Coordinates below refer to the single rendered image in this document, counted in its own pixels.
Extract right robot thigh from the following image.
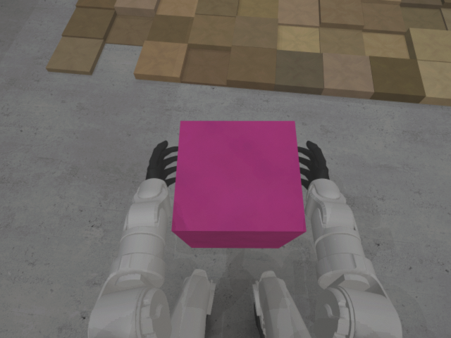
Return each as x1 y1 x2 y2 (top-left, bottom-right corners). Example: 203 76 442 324
252 277 311 338

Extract robot left shin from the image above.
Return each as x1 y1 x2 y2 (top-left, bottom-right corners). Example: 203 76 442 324
183 269 208 284

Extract right robot upper arm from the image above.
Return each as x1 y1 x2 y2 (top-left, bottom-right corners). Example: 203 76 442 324
314 285 402 338

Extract robot left forearm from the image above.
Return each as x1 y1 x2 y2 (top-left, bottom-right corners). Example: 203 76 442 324
88 178 172 338

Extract robot left hand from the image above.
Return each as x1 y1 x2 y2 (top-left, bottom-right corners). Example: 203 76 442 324
146 141 178 187

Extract left robot upper arm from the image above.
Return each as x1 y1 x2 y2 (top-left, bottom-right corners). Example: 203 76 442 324
89 285 172 338

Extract robot right forearm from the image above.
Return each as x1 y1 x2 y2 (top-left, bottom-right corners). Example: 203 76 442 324
304 179 402 329

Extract robot right hand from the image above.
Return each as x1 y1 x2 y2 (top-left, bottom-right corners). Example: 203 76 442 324
297 141 329 190

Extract carton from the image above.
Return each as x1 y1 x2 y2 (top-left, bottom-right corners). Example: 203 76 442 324
171 121 307 249

